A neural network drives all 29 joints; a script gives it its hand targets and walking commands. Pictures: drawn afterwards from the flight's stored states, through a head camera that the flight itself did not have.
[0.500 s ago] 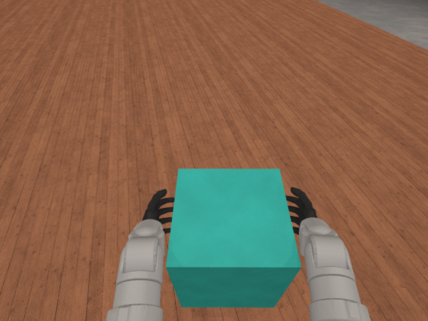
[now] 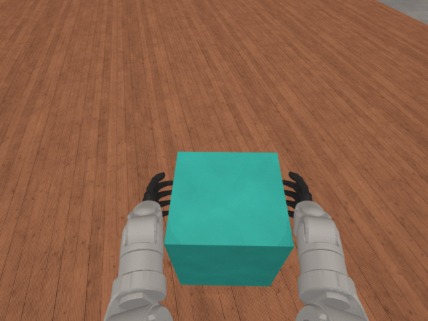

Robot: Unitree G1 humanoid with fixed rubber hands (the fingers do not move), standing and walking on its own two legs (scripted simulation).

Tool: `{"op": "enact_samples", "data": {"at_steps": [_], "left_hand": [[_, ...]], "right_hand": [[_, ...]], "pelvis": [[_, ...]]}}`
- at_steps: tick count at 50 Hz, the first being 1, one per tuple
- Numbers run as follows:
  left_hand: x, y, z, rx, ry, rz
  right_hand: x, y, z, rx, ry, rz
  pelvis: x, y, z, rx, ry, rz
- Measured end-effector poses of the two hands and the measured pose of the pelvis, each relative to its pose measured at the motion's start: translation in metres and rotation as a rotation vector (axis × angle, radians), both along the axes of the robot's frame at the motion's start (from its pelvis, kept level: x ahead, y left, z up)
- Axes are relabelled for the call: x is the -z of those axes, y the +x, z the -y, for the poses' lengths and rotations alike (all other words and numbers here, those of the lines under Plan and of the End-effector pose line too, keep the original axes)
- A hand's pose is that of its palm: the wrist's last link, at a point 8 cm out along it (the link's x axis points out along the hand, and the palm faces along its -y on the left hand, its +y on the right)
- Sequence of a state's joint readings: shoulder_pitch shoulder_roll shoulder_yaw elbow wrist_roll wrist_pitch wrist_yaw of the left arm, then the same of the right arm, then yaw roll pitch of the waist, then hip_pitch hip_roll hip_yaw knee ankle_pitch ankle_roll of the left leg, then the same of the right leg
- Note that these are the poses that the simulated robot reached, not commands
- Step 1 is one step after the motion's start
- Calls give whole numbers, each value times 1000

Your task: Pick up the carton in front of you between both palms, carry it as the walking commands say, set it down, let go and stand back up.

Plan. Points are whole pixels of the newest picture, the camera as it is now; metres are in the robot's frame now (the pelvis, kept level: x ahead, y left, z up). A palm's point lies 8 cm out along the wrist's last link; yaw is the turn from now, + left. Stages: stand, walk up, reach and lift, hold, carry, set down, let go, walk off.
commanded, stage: set down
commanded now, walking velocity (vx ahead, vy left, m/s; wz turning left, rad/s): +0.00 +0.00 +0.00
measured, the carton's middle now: (226, 222) +0.33 +0.01 -0.05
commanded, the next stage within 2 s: none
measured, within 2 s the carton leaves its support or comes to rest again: neither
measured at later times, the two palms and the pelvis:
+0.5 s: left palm (159, 231) +0.37 +0.18 -0.18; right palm (269, 232) +0.37 -0.12 -0.17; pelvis -0.03 -0.01 -0.10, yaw -1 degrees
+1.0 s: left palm (162, 241) +0.41 +0.20 -0.33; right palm (254, 238) +0.42 -0.10 -0.31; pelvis -0.06 +0.00 -0.24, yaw -4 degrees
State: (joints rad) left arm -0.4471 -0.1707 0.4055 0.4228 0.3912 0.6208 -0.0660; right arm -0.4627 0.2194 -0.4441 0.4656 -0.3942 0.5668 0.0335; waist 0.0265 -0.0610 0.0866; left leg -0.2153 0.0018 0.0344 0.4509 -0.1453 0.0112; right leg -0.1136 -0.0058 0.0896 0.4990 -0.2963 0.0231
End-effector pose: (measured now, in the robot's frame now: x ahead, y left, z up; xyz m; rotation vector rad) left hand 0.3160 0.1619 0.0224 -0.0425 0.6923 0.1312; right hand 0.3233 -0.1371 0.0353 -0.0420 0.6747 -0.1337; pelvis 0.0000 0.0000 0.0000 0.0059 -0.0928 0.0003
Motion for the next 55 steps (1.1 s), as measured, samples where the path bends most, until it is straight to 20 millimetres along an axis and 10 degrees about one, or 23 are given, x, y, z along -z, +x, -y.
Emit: {"op": "enact_samples", "data": {"at_steps": [18,55], "left_hand": [[174,29,-20,4,24,-1],[383,95,-38,-23,26,-7]], "right_hand": [[171,35,-21,2,7,1],[382,108,-39,-2,39,-1]], "pelvis": [[59,-18,17,-20,-39,-525],[258,-64,1,30,-61,-924]]}}
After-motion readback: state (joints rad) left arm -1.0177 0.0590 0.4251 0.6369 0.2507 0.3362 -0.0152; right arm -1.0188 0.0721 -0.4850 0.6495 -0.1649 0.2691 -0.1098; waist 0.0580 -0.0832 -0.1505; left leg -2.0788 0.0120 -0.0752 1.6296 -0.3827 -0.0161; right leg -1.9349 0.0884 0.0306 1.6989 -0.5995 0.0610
